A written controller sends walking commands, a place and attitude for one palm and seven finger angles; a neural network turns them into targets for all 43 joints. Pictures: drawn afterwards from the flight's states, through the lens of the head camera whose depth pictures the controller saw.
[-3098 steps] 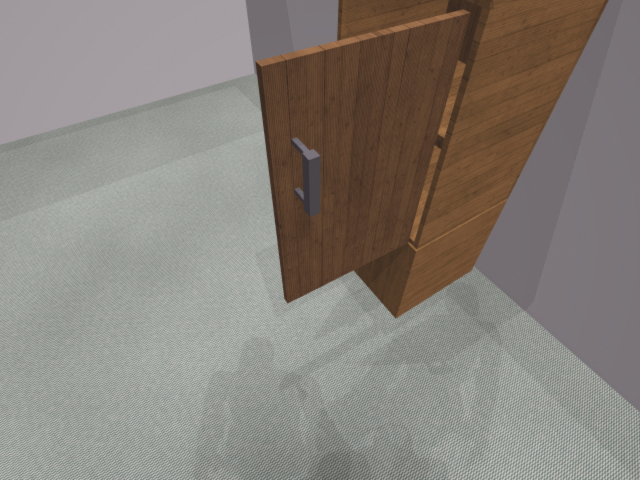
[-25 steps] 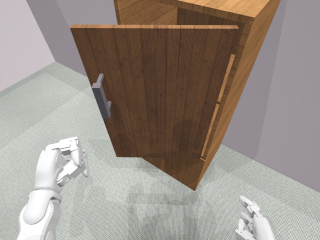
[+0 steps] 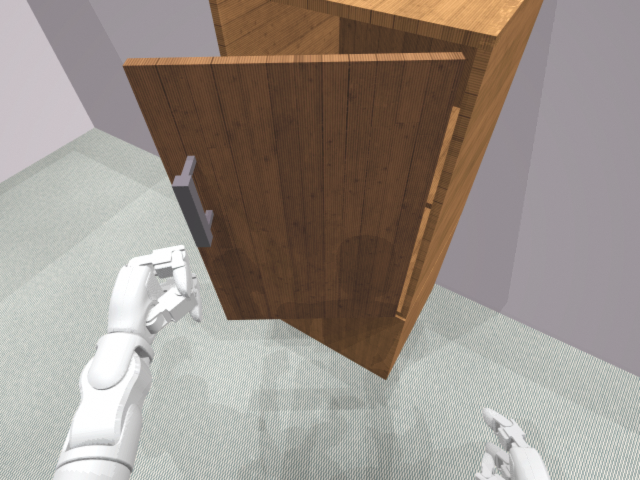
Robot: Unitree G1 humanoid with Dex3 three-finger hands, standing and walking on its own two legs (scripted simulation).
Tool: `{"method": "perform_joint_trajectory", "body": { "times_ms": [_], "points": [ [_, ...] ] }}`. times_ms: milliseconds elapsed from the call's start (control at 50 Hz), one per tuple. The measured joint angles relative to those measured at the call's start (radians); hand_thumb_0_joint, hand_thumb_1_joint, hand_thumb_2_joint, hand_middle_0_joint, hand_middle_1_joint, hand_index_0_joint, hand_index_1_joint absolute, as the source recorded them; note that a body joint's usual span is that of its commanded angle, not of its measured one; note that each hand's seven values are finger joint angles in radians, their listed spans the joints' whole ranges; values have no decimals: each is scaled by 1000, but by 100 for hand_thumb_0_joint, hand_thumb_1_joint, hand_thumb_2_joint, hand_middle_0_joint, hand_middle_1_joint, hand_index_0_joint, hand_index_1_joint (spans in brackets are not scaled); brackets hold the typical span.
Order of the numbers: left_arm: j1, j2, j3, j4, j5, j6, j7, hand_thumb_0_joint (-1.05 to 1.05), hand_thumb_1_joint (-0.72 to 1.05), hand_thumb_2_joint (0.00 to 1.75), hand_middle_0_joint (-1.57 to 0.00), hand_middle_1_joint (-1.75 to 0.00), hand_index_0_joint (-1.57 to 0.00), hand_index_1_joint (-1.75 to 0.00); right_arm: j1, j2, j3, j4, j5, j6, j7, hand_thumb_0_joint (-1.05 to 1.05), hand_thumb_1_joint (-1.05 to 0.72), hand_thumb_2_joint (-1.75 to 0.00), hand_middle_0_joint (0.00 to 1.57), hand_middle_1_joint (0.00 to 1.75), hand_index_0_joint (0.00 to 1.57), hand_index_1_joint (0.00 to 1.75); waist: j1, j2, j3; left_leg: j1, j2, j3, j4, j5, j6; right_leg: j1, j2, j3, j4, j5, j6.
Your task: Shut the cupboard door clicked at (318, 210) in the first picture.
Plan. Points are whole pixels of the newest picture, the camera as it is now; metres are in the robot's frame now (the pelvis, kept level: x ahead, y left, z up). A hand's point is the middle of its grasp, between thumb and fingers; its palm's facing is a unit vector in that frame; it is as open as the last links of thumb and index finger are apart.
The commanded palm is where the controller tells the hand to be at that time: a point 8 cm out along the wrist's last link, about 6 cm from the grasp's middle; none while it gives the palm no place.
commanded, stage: bring the fist close to the handle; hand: left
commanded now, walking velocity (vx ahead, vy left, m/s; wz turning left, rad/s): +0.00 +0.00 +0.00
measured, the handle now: (197, 203) +0.46 +0.21 +0.08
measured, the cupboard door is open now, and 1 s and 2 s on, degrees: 33 33 18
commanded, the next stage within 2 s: push the door shut along its arc in 0.70 s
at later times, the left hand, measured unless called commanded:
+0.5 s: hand (207, 257) +0.35 +0.17 +0.10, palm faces +0.08 -1.00 -0.02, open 3.1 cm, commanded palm +0.32 +0.22 +0.09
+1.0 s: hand (215, 252) +0.38 +0.17 +0.08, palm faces +0.03 -1.00 -0.02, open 3.1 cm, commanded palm +0.36 +0.21 +0.09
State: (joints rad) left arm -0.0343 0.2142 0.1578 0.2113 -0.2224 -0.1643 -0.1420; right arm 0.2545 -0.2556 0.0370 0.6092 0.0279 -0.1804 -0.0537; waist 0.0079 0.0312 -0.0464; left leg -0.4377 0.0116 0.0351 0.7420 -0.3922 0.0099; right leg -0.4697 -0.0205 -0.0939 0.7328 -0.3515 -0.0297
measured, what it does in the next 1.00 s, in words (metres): stands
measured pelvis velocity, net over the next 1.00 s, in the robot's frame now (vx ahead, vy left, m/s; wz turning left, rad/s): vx -0.01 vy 0.00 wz -0.01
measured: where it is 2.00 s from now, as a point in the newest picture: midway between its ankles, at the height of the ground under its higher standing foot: outside the picture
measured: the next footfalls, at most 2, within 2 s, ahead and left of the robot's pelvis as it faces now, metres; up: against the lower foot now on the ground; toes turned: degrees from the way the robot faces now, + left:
none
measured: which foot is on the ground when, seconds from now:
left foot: down 0.00-1.00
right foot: down 0.00-1.00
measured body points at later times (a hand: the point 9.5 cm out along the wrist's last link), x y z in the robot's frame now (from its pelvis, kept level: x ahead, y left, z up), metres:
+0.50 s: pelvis -0.01 +0.00 +0.00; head +0.02 -0.02 +0.45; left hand +0.34 +0.22 +0.10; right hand +0.12 -0.25 -0.10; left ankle -0.01 +0.11 -0.71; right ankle +0.01 -0.10 -0.71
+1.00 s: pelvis -0.01 +0.00 +0.00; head +0.03 -0.01 +0.45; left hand +0.37 +0.22 +0.08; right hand +0.12 -0.25 -0.10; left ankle -0.01 +0.11 -0.71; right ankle +0.01 -0.10 -0.71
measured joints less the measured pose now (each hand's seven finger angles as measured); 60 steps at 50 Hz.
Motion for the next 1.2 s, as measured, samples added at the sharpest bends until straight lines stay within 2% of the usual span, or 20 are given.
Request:
{"method": "perform_joint_trajectory", "body": {
  "times_ms": [60, 200, 360, 500, 640, 740, 820, 980, 1120, 1200],
  "points": [
    [-21, -9, -1, 18, 3, 3, 13, 2, 90, 90, -130, -150, -130, -150, -2, 2, -4, -2, -1, 2, -2, 1, -90, -90, 20, 30, 20, 30, 0, -2, 4, 2, -1, 2, -6, 3, 0, 1, 0, 2, -4, 3, 0],
    [-101, -20, -10, 65, 26, -44, 47, 2, 90, 90, -130, -150, -130, -150, -8, 6, -4, 12, -6, 10, 7, 1, -91, -90, 20, 30, 20, 30, -1, -6, -2, -4, -2, 2, -2, 5, 0, -7, -1, 2, 2, 4, -1],
    [-234, 4, 13, 237, 36, -10, 52, 2, 90, 90, -130, -150, -131, -150, -10, 8, 3, 14, -2, 47, 3, 1, -91, -90, 20, 30, 20, 30, -18, -10, 11, -15, 1, 5, -9, 18, -2, -21, 2, 6, -3, 16, -4],
    [-209, -4, 30, 218, 28, -80, 49, 2, 90, 90, -130, -150, -130, -150, 30, 1, -13, 22, -3, 55, 13, 1, -91, -90, 20, 30, 20, 30, -16, -3, -10, -6, 7, 17, -22, 19, -4, -18, 9, 17, -14, 22, -6],
    [-229, 12, 35, 300, 28, -55, 38, 2, 90, 90, -130, -150, -130, -150, 26, -7, -10, 21, 4, 77, 7, 1, -91, -90, 20, 30, 20, 30, -22, -8, 7, -5, 6, 12, -27, 28, -5, -15, 8, 12, -19, 28, -7],
    [-244, 10, 37, 284, 30, -96, 49, 2, 90, 90, -130, -150, -130, -150, 13, -8, -15, 24, -1, 65, -1, 1, -91, -90, 20, 30, 20, 30, -20, -11, 20, -18, 9, 10, -21, 30, -5, -25, 11, 11, -19, 34, -9],
    [-282, 16, 35, 312, 30, -120, 42, 2, 90, 90, -130, -150, -131, -150, 6, -7, -14, 35, -1, 65, 0, 1, -91, -90, 20, 30, 20, 30, -21, -11, 7, -27, 7, 7, -13, 26, -4, -31, 9, 8, -13, 29, -8],
    [-362, 39, 33, 434, 34, -70, 1, 2, 90, 90, -130, -150, -131, -150, 2, -6, -5, 19, 6, 82, 0, 1, -91, -90, 20, 30, 20, 30, -33, -8, 9, -38, 4, 7, -12, 25, -1, -41, 6, 8, -12, 28, -4],
    [-449, 51, 34, 506, 44, -124, -14, 2, 90, 90, -131, -150, -131, -150, 19, -5, -10, 34, 3, 82, 0, 1, -91, -90, 20, 30, 20, 30, -39, -11, 8, -69, 3, 5, 10, 16, 1, -69, 4, 7, 6, 21, -3],
    [-513, 70, 37, 584, 43, -133, -37, 2, 90, 90, -132, -150, -131, -150, 32, -9, -9, 49, 4, 94, 3, 1, -91, -90, 20, 30, 20, 30, -42, -10, 5, -90, -1, 0, 23, 13, 3, -87, -1, 3, 16, 17, -1]
  ]
}}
